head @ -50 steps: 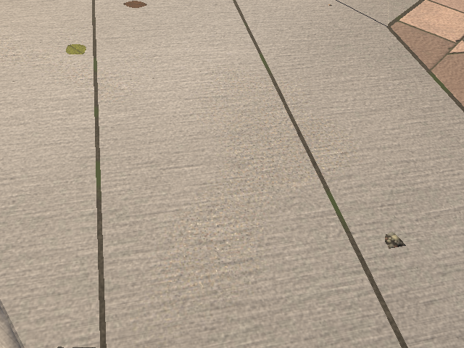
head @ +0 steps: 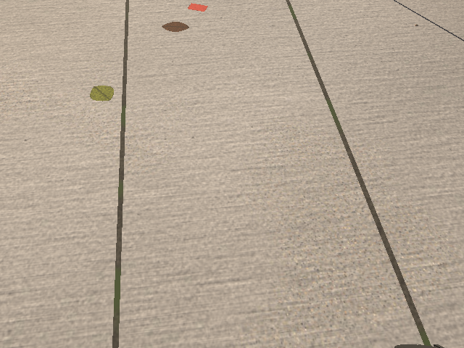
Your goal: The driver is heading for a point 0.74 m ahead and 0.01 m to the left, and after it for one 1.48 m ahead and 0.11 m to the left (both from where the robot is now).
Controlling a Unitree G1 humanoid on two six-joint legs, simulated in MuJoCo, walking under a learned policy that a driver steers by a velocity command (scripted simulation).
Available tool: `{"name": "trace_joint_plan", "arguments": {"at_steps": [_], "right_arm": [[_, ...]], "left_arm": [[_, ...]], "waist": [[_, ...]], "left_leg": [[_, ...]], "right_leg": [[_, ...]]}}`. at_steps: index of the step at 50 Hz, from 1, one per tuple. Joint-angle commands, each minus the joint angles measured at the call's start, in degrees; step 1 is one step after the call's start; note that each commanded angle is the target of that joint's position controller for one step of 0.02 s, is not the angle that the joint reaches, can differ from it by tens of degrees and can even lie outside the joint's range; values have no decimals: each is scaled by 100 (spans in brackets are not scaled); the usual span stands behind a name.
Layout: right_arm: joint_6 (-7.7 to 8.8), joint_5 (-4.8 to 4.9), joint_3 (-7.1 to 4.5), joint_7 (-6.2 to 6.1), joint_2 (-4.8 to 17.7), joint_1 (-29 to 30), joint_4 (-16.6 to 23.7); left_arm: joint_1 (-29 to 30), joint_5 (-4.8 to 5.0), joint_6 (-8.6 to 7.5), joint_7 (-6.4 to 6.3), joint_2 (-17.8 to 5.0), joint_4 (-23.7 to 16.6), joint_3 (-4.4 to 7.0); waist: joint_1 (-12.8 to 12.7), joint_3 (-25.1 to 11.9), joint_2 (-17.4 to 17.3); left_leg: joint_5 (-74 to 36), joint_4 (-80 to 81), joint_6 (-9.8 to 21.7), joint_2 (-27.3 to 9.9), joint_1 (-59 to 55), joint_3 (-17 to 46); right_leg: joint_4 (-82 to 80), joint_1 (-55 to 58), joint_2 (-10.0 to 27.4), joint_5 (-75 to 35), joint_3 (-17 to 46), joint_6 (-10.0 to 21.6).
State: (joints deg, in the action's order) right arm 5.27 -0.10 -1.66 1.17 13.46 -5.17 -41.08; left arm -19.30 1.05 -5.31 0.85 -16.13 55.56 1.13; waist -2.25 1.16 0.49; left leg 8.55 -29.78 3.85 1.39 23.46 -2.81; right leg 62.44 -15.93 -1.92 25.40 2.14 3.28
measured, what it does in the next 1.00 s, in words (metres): walks ahead: right foot, then left foot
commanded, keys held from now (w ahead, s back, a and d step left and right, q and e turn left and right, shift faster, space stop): w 0.98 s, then no key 0.02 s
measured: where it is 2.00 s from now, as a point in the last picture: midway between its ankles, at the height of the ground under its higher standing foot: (259, 279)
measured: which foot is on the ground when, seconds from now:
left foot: down 0.00-0.46, up 0.48-0.98, down 1.00-1.00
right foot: up 0.00-0.42, down 0.44-1.00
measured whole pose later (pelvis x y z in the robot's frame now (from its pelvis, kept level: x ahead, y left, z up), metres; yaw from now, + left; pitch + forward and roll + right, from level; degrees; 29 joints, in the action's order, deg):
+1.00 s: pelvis +0.52 -0.03 -0.01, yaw +0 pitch +3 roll -1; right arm 5.0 0.5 -2.2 2.0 13.4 -1.7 -41.0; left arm -21.8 1.1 -3.2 -0.2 -15.9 55.6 3.4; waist -4.4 0.1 -1.2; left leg 2.6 -28.4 3.7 -1.8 28.6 -1.8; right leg 21.7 1.4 -0.3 25.0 -1.8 0.2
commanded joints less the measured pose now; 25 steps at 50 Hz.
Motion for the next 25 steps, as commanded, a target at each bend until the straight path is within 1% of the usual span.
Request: {"name": "trace_joint_plan", "arguments": {"at_steps": [1,2,3,4,5,7,8,10,12,15,17,18,19,20,21,22,23,24,25], "right_arm": [[5,-8,-204,11,607,-800,44],[36,-46,-170,40,500,-690,37],[54,-36,-174,71,494,-668,1],[85,-9,-190,87,536,-710,-43],[109,3,-213,81,620,-774,-86],[109,-18,-273,22,807,-986,-186],[91,-12,-288,-11,850,-1092,-235],[56,7,-303,-70,911,-1247,-317],[38,51,-319,-99,968,-1463,-427],[-11,92,-353,-108,1042,-1748,-597],[-70,104,-371,-133,1043,-1849,-687],[-98,110,-387,-151,1066,-1842,-714],[-126,122,-405,-169,1096,-1816,-734],[-156,124,-419,-182,1133,-1745,-735],[-179,120,-413,-192,1129,-1656,-726],[-195,79,-357,-207,986,-1648,-687],[-186,-64,-234,-231,718,-1701,-498],[-57,16,-94,-178,160,-2350,-468],[46,126,-219,-163,765,-1971,-524]], "left_arm": [[568,19,-178,-2,-627,-638,160],[461,-23,-107,-14,-543,-631,178],[339,-33,-39,-18,-415,-616,164],[289,-50,23,-29,-321,-613,155],[382,-78,68,-47,-296,-664,153],[788,-123,94,-73,-270,-814,152],[1006,-134,88,-70,-246,-879,148],[1408,-125,59,-55,-198,-982,141],[1796,-91,30,-28,-153,-1076,123],[2292,-38,0,36,-177,-1243,117],[2502,-14,-37,110,-228,-1369,126],[2518,-12,-59,148,-273,-1404,139],[2441,-16,-74,169,-335,-1407,164],[2227,-21,-91,178,-411,-1362,202],[1726,-34,-100,167,-542,-1217,286],[804,-58,-106,118,-838,-925,436],[-288,-123,-98,61,-1327,-737,559],[-472,-112,-67,101,-1551,-634,607],[-313,-20,-63,102,-1029,-713,477]], "waist": [[426,-447,-148],[227,-362,-241],[122,-323,-346],[66,-305,-387],[46,-247,-391],[126,-130,-352],[185,-90,-342],[307,-22,-370],[450,19,-385],[628,119,-438],[652,191,-490],[615,190,-524],[545,151,-569],[404,36,-630],[114,-247,-615],[-244,-829,-464],[-550,-1748,382],[-183,-2260,1869],[-401,-1849,1142]], "left_leg": [[-426,1636,1169,-1738,-2288,2339],[-607,1829,1085,-1556,-1857,2027],[-675,1978,1076,-1470,-1594,1845],[-882,2062,1103,-1428,-1418,1660],[-1020,2144,1124,-1399,-1315,1486],[-1102,2259,1124,-1364,-1274,1258],[-1090,2287,1074,-1318,-1295,1145],[-1069,2305,919,-1191,-1294,899],[-947,2277,820,-1138,-1433,767],[-780,2126,786,-1303,-1855,795],[-790,1934,741,-1485,-2232,884],[-884,1812,704,-1569,-2385,931],[-1086,1682,662,-1626,-2495,962],[-1539,1442,597,-1624,-2539,942],[-2361,874,481,-1448,-2487,770],[-2665,-212,314,-1128,-2068,517],[-949,-2160,64,-698,-826,175],[2408,-3800,-248,228,1384,439],[2431,-4471,-198,-66,2081,1030]], "right_leg": [[834,-2554,732,-605,221,-58],[607,-2235,871,-803,253,-103],[439,-2048,905,-901,227,-155],[290,-1993,937,-953,181,-214],[97,-2071,965,-1096,148,-276],[-484,-2330,1006,-1624,115,-379],[-844,-2384,1004,-1959,98,-400],[-1611,-2268,921,-2572,28,-401],[-2274,-2101,797,-2969,-62,-383],[-2817,-2054,681,-2949,-109,-348],[-3091,-2115,647,-2644,-77,-239],[-3202,-2070,621,-2432,-83,-161],[-3293,-1899,573,-2211,-123,-85],[-3397,-1525,481,-2042,-212,-1],[-3561,-790,318,-2001,-369,121],[-3488,524,355,-2141,-318,312],[-3338,2265,1556,-2513,1090,725],[-4088,3813,2465,-1302,3608,1588],[-4425,3533,2305,-517,3665,1414]]}}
